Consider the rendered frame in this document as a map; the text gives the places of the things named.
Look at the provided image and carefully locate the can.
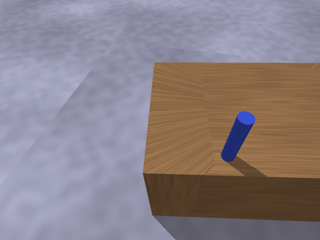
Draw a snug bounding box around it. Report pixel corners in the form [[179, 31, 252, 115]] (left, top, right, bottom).
[[221, 111, 256, 162]]

